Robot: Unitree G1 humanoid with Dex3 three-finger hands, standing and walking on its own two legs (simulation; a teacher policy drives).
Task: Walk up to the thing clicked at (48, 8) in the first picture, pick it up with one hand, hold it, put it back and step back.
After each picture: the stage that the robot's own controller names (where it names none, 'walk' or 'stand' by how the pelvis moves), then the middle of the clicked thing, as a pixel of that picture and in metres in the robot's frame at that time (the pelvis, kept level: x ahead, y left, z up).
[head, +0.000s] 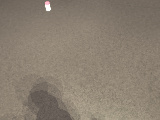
stand; (47, 6) +2.16 +0.48 -0.72
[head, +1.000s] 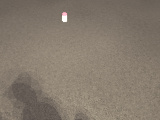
walk; (64, 17) +2.05 +0.18 -0.69
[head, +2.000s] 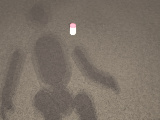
walk; (72, 29) +1.45 +0.11 -0.70
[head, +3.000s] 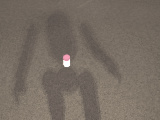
walk; (66, 60) +0.99 +0.14 -0.70
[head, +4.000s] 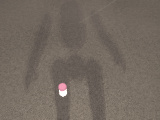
walk; (62, 89) +0.68 +0.16 -0.70
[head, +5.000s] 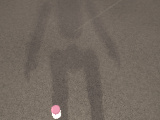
stand; (56, 111) +0.48 +0.18 -0.70
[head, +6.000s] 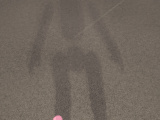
stand; out of the picture +0.42 +0.20 -0.70
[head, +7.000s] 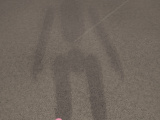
stand; out of the picture +0.44 +0.20 -0.72
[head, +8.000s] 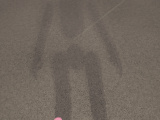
stand; out of the picture +0.42 +0.21 -0.73
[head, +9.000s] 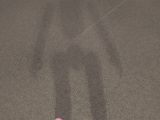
stand; out of the picture +0.42 +0.20 -0.73
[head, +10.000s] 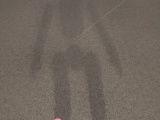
stand; out of the picture +0.42 +0.21 -0.73
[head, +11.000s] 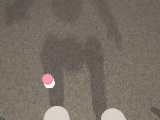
go down; (48, 81) +0.46 +0.21 -0.53
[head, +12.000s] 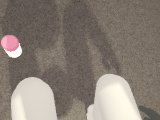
go down; (12, 47) +0.48 +0.28 -0.30
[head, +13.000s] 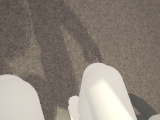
close in; out of the picture +0.46 +0.31 -0.25
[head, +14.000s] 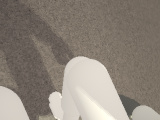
close; out of the picture +0.45 +0.34 -0.22
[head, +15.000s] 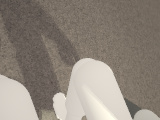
lift; out of the picture +0.43 +0.31 -0.21
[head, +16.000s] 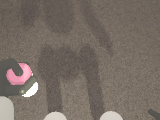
lift; (24, 80) +0.34 +0.20 -0.01
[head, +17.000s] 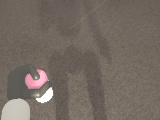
hold; (40, 86) +0.33 +0.16 +0.01
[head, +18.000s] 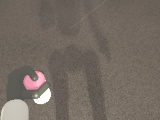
hold; (38, 88) +0.33 +0.17 -0.01
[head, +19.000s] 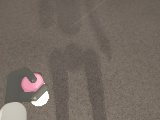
crouch; (36, 90) +0.32 +0.18 -0.01
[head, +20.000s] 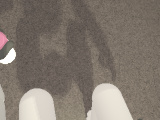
crouch; (0, 48) +0.45 +0.26 -0.10
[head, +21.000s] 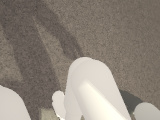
lower; out of the picture +0.42 +0.34 -0.23
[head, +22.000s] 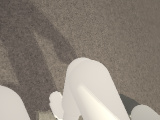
lower; out of the picture +0.42 +0.35 -0.23
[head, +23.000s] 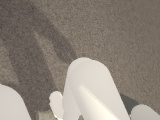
lower; out of the picture +0.42 +0.35 -0.23
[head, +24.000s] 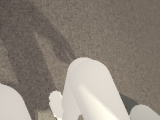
lower; out of the picture +0.42 +0.35 -0.24
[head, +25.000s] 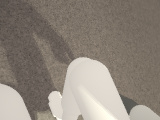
loosen; out of the picture +0.42 +0.35 -0.23
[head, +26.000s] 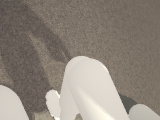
withdraw; out of the picture +0.42 +0.34 -0.23
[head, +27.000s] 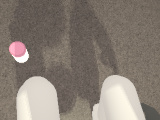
walk; (19, 52) +0.46 +0.28 -0.32
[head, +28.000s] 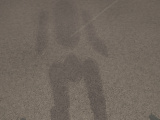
stand; out of the picture +0.40 +0.20 -0.66
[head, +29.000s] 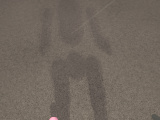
stand; out of the picture +0.41 +0.22 -0.67
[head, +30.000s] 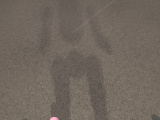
stand; out of the picture +0.41 +0.22 -0.67
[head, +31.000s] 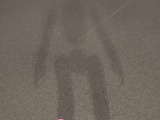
stand; out of the picture +0.43 +0.20 -0.72
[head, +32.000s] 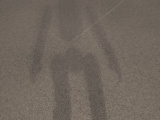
stand; out of the picture +0.40 +0.22 -0.73
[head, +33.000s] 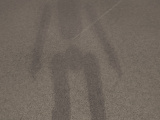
walk; out of the picture +0.39 +0.23 -0.73
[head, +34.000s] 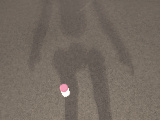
walk; (64, 90) +0.61 +0.22 -0.71
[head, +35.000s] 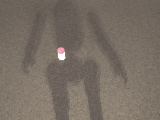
walk; (61, 53) +0.97 +0.16 -0.70
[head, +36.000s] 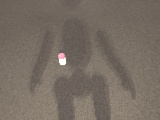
stand; (62, 59) +1.04 +0.23 -0.70
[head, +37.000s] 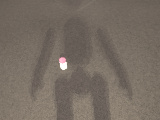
stand; (63, 63) +1.03 +0.22 -0.72
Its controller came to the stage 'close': yes
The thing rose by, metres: 0.70
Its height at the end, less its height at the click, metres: +0.00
